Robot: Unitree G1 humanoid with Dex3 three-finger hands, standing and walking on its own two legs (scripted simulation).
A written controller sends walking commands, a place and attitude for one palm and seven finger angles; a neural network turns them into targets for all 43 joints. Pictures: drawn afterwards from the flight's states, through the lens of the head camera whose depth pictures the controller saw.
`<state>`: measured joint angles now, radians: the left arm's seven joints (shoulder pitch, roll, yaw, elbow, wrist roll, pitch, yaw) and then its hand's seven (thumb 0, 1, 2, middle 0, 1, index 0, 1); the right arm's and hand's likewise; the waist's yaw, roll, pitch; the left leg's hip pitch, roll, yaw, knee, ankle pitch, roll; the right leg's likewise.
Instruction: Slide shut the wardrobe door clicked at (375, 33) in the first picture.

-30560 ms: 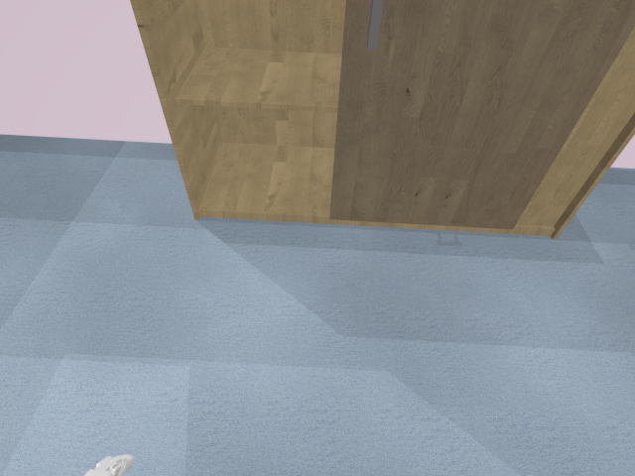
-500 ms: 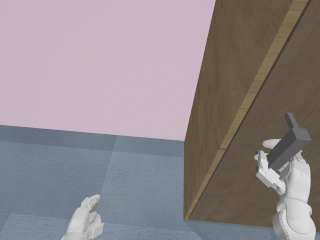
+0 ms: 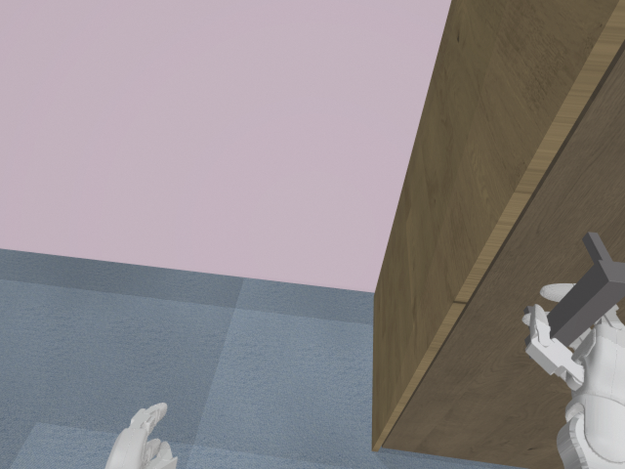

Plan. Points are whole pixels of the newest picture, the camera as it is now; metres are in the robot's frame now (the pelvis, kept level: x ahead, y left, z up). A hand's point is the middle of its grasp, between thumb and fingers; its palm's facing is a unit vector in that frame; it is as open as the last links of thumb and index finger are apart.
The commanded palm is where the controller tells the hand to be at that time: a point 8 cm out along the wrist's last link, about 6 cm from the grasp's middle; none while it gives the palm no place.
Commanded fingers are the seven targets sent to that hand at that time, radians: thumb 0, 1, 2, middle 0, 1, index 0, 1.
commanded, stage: loosen the grip on the handle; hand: right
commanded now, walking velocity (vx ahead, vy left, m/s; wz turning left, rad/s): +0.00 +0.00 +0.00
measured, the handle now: (564, 299) +0.31 -0.27 +0.11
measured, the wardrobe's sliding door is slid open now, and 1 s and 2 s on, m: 0.00 0.00 0.00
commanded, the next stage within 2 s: slip the hand off the handle in 0.60 s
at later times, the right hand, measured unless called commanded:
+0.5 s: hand (539, 336) +0.27 -0.25 +0.08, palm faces +0.44 +0.89 -0.09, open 13.3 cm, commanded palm +0.25 -0.27 +0.07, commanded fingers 0.00 0.55 -0.20 0.25 1.15 0.25 1.15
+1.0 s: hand (550, 332) +0.28 -0.26 +0.08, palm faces +0.39 +0.91 -0.11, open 13.7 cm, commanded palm +0.24 -0.31 +0.06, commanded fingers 0.00 0.55 -0.20 0.25 1.15 0.25 1.15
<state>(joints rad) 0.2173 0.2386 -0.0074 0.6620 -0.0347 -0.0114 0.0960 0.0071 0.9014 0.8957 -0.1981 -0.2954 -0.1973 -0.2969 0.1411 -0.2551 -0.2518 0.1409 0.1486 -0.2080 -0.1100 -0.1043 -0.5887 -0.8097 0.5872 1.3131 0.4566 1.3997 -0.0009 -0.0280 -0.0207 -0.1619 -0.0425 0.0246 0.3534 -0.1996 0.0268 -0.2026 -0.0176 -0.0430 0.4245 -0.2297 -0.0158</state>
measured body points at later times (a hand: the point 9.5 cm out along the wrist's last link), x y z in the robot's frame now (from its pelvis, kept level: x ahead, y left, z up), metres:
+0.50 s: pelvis -0.05 +0.01 -0.03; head -0.05 +0.00 +0.42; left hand +0.12 +0.24 -0.12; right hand +0.25 -0.29 +0.08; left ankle -0.01 +0.10 -0.74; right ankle +0.00 -0.10 -0.74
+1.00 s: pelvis -0.02 -0.01 -0.03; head -0.01 -0.01 +0.42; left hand +0.17 +0.20 -0.12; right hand +0.25 -0.31 +0.08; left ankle -0.01 +0.10 -0.74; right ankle +0.00 -0.11 -0.74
